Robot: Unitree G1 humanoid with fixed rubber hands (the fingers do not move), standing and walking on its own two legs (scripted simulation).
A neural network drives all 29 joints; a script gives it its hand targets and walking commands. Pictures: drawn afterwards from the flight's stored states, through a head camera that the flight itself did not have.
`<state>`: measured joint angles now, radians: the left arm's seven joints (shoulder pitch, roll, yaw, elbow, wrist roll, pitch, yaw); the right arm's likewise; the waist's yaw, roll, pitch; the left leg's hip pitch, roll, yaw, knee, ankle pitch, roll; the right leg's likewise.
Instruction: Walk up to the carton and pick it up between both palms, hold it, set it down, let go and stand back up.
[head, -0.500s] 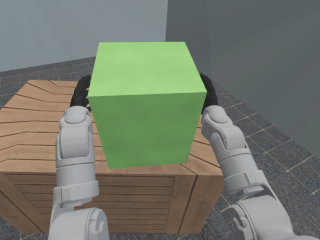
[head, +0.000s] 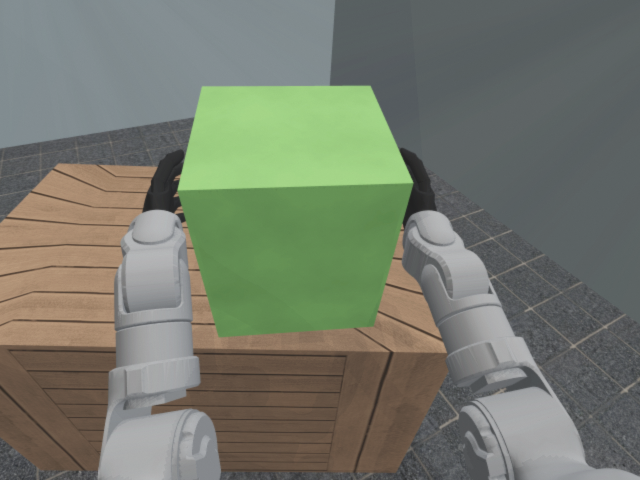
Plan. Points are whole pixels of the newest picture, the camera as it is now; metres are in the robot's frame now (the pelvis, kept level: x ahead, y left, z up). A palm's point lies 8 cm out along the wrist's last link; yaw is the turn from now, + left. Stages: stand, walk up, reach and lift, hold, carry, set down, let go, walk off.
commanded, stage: hold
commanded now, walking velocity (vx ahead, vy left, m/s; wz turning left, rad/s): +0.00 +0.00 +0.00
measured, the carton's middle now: (293, 214) +0.40 +0.02 +0.17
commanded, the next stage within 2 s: set down in 0.92 s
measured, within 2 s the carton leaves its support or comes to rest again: neither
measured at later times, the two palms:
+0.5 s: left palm (161, 217) +0.36 +0.17 +0.20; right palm (415, 217) +0.36 -0.13 +0.18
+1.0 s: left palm (158, 210) +0.36 +0.17 +0.20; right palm (413, 205) +0.37 -0.13 +0.20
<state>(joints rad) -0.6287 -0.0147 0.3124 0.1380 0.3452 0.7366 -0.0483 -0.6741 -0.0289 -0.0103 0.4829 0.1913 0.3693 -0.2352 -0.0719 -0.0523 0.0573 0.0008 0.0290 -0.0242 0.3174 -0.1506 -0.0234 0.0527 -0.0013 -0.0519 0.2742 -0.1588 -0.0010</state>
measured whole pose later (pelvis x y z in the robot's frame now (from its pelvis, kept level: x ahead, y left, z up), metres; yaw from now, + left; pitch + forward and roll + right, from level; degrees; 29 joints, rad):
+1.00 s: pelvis +0.00 +0.00 +0.00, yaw +1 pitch -9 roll -1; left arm -0.64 0.00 0.29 0.14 0.33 0.73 -0.03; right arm -0.69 -0.02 -0.04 0.49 0.17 0.34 -0.21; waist -0.08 -0.06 0.05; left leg -0.02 0.03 -0.03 0.32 -0.15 -0.02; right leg 0.04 0.00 -0.06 0.27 -0.15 0.00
